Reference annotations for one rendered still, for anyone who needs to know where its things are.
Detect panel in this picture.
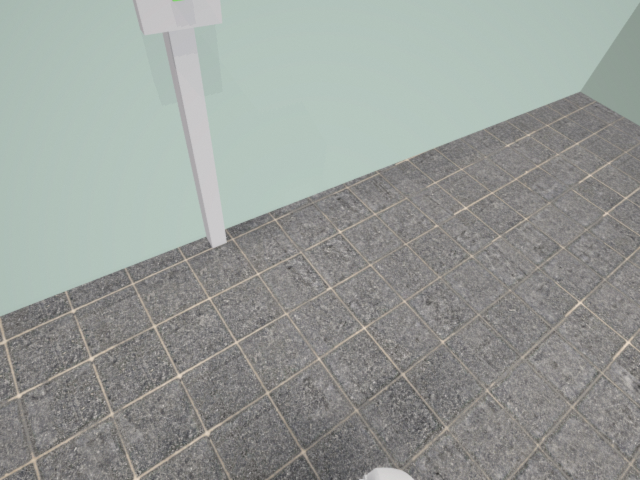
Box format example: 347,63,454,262
133,0,227,248

